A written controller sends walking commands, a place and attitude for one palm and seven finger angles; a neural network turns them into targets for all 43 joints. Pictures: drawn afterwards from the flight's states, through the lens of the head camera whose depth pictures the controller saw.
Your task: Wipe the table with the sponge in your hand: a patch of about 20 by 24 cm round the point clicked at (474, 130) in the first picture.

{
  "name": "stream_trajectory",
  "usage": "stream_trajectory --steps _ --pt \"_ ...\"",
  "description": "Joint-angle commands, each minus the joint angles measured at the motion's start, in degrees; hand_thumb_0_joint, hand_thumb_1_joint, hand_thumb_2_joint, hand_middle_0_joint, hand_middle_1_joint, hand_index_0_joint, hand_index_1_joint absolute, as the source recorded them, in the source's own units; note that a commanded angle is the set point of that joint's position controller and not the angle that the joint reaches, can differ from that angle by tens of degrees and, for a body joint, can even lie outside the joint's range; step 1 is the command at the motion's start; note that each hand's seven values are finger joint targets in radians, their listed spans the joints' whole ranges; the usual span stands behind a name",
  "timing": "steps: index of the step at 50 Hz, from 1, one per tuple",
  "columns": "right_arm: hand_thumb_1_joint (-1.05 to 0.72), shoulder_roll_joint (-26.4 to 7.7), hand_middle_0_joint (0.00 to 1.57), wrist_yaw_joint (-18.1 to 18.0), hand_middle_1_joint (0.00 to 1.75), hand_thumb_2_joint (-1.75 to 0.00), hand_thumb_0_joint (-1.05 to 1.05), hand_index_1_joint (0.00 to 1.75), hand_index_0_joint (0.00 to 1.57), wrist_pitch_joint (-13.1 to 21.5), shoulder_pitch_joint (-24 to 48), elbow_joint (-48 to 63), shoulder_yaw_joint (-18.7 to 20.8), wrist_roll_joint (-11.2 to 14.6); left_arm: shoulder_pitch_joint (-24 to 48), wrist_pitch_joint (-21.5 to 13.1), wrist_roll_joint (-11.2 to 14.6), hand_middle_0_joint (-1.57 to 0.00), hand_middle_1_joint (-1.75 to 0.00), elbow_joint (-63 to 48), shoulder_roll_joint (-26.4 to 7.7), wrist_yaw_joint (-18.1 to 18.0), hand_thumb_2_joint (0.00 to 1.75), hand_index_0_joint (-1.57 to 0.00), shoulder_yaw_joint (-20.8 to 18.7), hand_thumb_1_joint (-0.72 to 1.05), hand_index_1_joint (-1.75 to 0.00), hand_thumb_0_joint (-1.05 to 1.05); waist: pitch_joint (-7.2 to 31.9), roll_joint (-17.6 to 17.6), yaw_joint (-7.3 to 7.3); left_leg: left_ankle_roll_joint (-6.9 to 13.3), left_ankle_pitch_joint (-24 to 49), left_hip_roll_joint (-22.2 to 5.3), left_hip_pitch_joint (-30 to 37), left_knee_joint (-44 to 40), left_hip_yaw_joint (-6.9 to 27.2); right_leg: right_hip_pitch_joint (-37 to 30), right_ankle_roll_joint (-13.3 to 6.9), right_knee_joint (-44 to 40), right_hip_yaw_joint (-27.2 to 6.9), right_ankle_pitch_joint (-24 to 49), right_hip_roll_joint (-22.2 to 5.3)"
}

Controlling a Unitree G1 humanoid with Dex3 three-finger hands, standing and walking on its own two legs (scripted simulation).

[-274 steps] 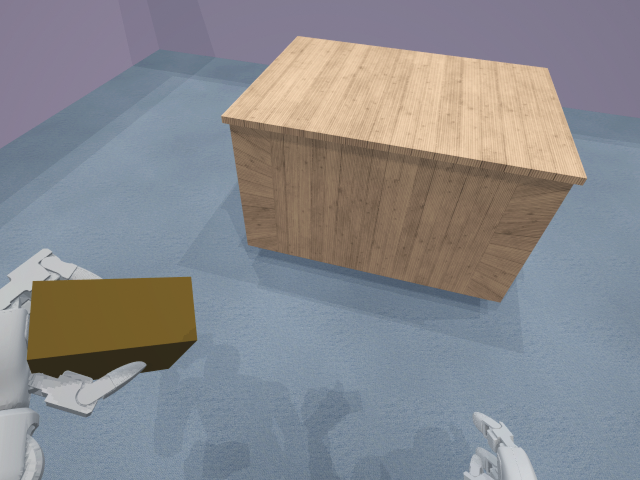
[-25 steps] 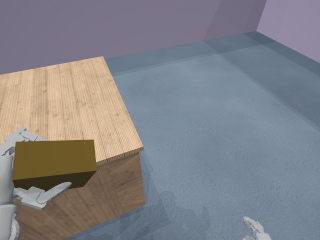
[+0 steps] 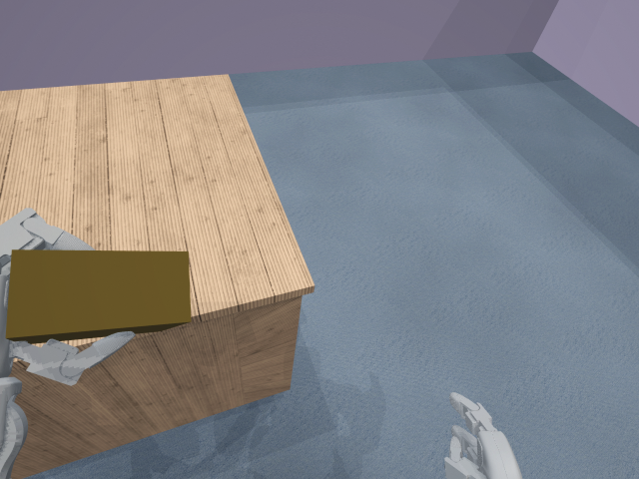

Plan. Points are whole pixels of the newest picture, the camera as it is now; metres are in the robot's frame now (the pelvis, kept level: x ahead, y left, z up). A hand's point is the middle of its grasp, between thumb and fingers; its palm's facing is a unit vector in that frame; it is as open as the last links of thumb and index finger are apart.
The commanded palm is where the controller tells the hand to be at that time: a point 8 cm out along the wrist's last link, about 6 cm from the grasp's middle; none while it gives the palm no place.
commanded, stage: come to a stop and stand still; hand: left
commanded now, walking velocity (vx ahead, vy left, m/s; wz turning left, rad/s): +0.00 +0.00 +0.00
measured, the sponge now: (127, 298) +0.24 +0.22 +0.15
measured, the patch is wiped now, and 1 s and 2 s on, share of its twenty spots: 0.00 0.00 0.00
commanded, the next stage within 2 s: look again from close up in 0.40 s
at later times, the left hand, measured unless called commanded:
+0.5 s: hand (75, 288) +0.23 +0.26 +0.16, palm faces +0.36 -0.86 -0.37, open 10.1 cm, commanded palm +0.17 +0.29 +0.17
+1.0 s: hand (100, 313) +0.21 +0.23 +0.16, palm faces +0.37 -0.85 -0.36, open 10.1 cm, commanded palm +0.16 +0.27 +0.17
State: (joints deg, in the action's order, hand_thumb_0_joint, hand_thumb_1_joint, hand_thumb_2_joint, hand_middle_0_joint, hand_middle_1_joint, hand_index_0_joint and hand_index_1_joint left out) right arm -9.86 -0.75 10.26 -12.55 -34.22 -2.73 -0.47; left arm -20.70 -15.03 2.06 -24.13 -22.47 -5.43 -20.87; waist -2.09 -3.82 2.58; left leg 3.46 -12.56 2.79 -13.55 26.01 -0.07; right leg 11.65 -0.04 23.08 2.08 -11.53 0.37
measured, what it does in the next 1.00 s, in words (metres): stands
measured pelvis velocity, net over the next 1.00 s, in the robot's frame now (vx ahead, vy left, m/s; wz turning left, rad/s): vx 0.00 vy -0.01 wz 0.01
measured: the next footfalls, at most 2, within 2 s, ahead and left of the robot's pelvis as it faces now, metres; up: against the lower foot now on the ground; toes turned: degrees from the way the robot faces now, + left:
right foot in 1.84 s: +0.16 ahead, -0.05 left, +0.00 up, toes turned +0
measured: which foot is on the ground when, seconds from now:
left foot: down 0.00-1.00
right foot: down 0.00-1.00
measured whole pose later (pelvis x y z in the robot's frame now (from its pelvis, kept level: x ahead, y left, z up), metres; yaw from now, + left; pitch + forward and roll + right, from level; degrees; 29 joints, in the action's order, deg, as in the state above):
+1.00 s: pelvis +0.00 -0.01 +0.00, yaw +0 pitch +0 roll -1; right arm -12.3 -2.2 4.6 -12.7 -32.9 -1.1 0.0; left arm -24.8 -11.1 2.3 -22.7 -19.9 -6.0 -17.8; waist 0.6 0.5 0.9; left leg 2.3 -10.7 1.5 -11.7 22.7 0.9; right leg 8.5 -1.1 17.2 2.9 -8.5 1.8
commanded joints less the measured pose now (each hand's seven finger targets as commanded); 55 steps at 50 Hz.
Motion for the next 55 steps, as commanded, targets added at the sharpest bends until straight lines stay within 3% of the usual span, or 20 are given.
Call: stream_trajectory --steps 1,3,7,13,18,21,22,35,38,41,47,51,55 --pt "-0.90 -8.7 0.20 -0.3 0.30 -0.90 0.00 0.30 0.20 3.0 4.6 8.6 3.9 -0.1 4.3 -3.3 0.6 -1.20 -1.60 -12.8 -6.0 -0.7 1.30 -1.20 -2.8 0.10 -1.60 0.00 10.7 9.4 -0.81 -3.9 17.8 -6.6 3.4 -5.2 5.7 -5.5 -1.1 -1.1 -2.9 11.2 -1.6" --pt "-0.90 -9.0 0.20 -0.1 0.30 -0.90 0.00 0.30 0.20 1.9 4.6 8.7 3.9 -0.1 4.4 -2.5 0.4 -1.20 -1.60 -13.0 -6.0 -0.7 1.30 -1.20 -2.5 0.10 -1.60 0.00 10.7 8.6 -1.00 -5.0 21.8 -6.8 4.2 -5.1 5.7 -5.3 -1.0 -1.1 -2.3 12.4 -1.0" --pt "-0.90 -8.6 0.20 -0.4 0.30 -0.90 0.00 0.30 0.20 -0.1 5.2 9.7 3.6 0.0 3.7 -1.3 0.6 -1.20 -1.60 -12.9 -6.6 -0.7 1.30 -1.20 -3.4 0.10 -1.60 0.00 10.8 8.7 -1.10 -6.1 23.2 -6.7 3.7 -5.5 5.4 -5.9 -0.9 -1.4 -1.7 12.6 -0.6" --pt "-0.90 -8.6 0.20 -0.9 0.30 -0.90 0.00 0.30 0.20 -1.4 5.9 11.2 3.6 -0.1 2.4 -1.1 1.0 -1.20 -1.60 -17.0 -8.3 -0.9 1.30 -1.20 -5.3 0.10 -1.60 0.00 12.6 11.1 -1.03 -7.0 27.1 -6.6 5.9 -4.9 4.9 -6.2 -0.9 -0.7 -0.8 12.7 -0.2" --pt "-0.90 -8.9 0.20 -1.0 0.30 -0.90 0.00 0.30 0.20 -1.6 5.8 11.0 3.9 0.0 1.2 -0.8 1.0 -1.20 -1.60 -16.7 -7.5 -1.1 1.30 -1.20 -4.6 0.10 -1.60 0.00 12.0 11.2 -1.16 -7.5 24.8 -6.5 5.0 -5.6 5.1 -6.5 -0.8 -0.9 -0.6 11.1 -0.1" --pt "-0.90 -9.0 0.20 -1.3 0.30 -0.90 0.00 0.30 0.20 -1.9 5.9 10.9 4.0 0.1 0.4 -0.5 0.9 -1.20 -1.60 -15.5 -7.9 -1.4 1.30 -1.20 -5.2 0.10 -1.60 0.00 11.9 9.3 -1.03 -6.9 21.7 -6.2 3.4 -5.7 5.3 -8.0 -0.8 -1.7 -0.7 11.8 -0.6" --pt "-0.90 -9.1 0.20 -1.3 0.30 -0.90 0.00 0.30 0.20 -1.9 5.9 10.7 4.1 0.2 0.8 -0.4 0.9 -1.20 -1.60 -14.8 -6.7 -1.3 1.30 -1.20 -4.0 0.10 -1.60 0.00 11.3 9.3 -1.22 -6.9 19.7 -6.1 3.1 -6.2 4.8 -7.6 -0.7 -1.9 -1.0 11.3 -0.4" --pt "-0.90 -9.1 0.20 -2.3 0.30 -0.90 0.00 0.30 0.20 -1.6 6.1 10.1 4.2 0.4 2.3 -0.4 0.4 -1.20 -1.60 -11.7 -7.0 -1.8 1.30 -1.20 -3.6 0.10 -1.60 0.00 7.1 7.3 -1.16 -3.3 -0.4 -4.2 -2.3 -9.7 4.9 -7.7 -0.5 -6.0 -2.9 3.9 -0.9" --pt "-0.90 -9.0 0.20 -2.3 0.30 -0.90 0.00 0.30 0.20 -1.8 6.1 10.2 4.2 0.4 2.8 -0.3 0.4 -1.20 -1.60 -11.0 -6.9 -1.7 1.30 -1.20 -3.5 0.10 -1.60 0.00 6.3 6.3 -1.26 -3.1 -0.9 -3.8 -2.2 -9.5 4.5 -7.0 -0.5 -7.3 -3.1 3.2 -0.9" --pt "-0.90 -9.3 0.20 -2.3 0.30 -0.90 0.00 0.30 0.20 -1.9 6.0 10.0 4.3 0.4 3.2 -0.4 0.4 -1.20 -1.60 -11.6 -7.1 -1.6 1.30 -1.20 -3.4 0.10 -1.60 0.00 7.1 7.8 -1.48 -3.3 1.3 -3.3 -1.2 -9.2 4.5 -7.2 -0.5 -7.7 -2.9 4.0 -0.9" --pt "-0.90 -9.1 0.20 -2.2 0.30 -0.90 0.00 0.30 0.20 -2.4 5.9 10.3 4.3 0.4 1.2 0.2 0.8 -1.20 -1.60 -10.6 -6.8 -1.6 1.30 -1.20 -3.4 0.10 -1.60 0.00 7.8 6.1 -1.38 -3.1 4.7 -2.9 0.2 -8.1 3.7 -7.6 -0.4 -8.1 -2.9 6.3 -1.1" --pt "-0.90 -9.6 0.20 -1.9 0.30 -0.90 0.00 0.30 0.20 -2.7 6.1 10.2 4.9 0.2 0.8 0.1 0.8 -1.20 -1.60 -10.8 -7.6 -1.6 1.30 -1.20 -3.5 0.10 -1.60 0.00 7.6 5.7 -1.96 -1.9 -0.4 -2.3 -0.5 -4.9 2.9 -5.5 -1.1 -9.1 -4.5 -1.3 -3.5" --pt "-0.90 -9.7 0.20 -1.7 0.30 -0.90 0.00 0.30 0.20 -2.9 5.9 10.1 5.3 0.2 0.8 -0.2 0.8 -1.20 -1.60 -11.0 -7.6 -1.8 1.30 -1.20 -3.3 0.10 -1.60 0.00 5.8 3.1 -2.37 -1.1 -4.3 -1.6 -2.4 0.1 2.8 -2.0 -2.9 -10.2 -8.7 -10.9 -6.8"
